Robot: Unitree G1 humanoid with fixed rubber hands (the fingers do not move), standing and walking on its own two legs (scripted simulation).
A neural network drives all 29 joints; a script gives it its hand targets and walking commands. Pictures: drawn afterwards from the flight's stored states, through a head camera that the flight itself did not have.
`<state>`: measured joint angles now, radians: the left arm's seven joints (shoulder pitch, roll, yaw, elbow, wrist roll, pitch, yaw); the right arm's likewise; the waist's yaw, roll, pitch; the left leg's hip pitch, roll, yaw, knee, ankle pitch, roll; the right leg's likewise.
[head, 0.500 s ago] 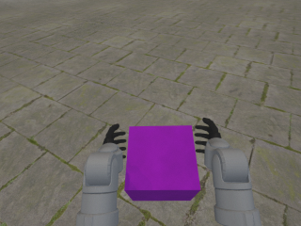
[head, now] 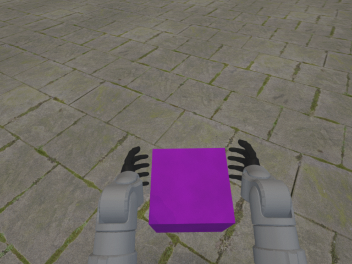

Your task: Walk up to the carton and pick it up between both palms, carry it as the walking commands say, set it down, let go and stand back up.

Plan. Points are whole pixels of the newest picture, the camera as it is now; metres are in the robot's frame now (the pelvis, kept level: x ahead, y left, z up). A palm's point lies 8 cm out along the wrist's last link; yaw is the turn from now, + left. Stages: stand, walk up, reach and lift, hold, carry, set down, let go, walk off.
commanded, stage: carry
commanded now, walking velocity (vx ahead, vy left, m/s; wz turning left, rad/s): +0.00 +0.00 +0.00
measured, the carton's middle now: (188, 192) +0.31 +0.00 -0.02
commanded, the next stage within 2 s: hold in 0.74 s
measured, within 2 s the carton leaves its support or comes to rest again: neither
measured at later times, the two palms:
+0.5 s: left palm (135, 176) +0.29 +0.12 +0.08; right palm (254, 171) +0.30 -0.14 +0.08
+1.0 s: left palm (137, 183) +0.29 +0.12 +0.05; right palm (252, 178) +0.30 -0.14 +0.06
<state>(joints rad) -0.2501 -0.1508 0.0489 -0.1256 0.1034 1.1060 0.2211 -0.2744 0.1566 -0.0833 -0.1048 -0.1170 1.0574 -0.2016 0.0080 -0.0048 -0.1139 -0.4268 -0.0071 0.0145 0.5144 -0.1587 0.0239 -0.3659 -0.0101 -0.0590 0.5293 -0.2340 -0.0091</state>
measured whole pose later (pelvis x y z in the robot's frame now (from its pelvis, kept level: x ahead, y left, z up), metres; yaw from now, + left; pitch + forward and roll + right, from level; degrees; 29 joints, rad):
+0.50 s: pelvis +0.01 -0.01 +0.00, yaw +0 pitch +4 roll +0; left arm -0.23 -0.15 0.04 -0.08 0.10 1.04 0.21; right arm -0.25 0.15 -0.08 -0.06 -0.11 1.00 -0.19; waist 0.01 0.00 -0.12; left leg -0.41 0.01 0.01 0.53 -0.19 0.01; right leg -0.34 0.00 -0.06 0.54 -0.26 -0.02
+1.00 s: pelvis +0.02 -0.01 +0.01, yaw -4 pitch -7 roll +0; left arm -0.18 -0.14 0.09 0.14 0.22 0.79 0.09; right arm -0.24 0.15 -0.08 0.23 -0.19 0.73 -0.08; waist 0.06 -0.03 0.02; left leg -0.13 0.00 -0.02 0.44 -0.19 0.00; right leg -0.10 0.04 0.03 0.45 -0.24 -0.03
